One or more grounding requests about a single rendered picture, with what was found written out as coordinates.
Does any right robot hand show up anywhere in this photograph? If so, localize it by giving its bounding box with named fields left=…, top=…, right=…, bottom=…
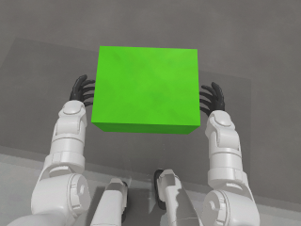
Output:
left=198, top=82, right=225, bottom=118

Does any robot left forearm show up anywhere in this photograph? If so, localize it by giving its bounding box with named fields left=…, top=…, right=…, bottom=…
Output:
left=31, top=100, right=87, bottom=215

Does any left robot hand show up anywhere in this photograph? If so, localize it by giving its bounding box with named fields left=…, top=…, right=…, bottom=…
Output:
left=69, top=74, right=96, bottom=107

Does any carton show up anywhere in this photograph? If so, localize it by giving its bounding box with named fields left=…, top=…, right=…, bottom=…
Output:
left=91, top=46, right=200, bottom=135

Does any left robot upper arm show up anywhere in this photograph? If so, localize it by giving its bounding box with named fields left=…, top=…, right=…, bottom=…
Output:
left=7, top=173, right=91, bottom=226

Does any right robot thigh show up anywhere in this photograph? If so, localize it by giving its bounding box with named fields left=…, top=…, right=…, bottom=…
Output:
left=157, top=173, right=203, bottom=226

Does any right robot upper arm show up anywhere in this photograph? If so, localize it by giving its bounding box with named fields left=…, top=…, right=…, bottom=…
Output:
left=201, top=189, right=260, bottom=226

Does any robot left shin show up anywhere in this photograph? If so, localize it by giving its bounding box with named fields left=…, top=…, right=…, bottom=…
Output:
left=105, top=178, right=125, bottom=214

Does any robot right forearm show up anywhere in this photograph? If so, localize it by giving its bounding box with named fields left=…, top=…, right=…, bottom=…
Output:
left=205, top=110, right=261, bottom=222

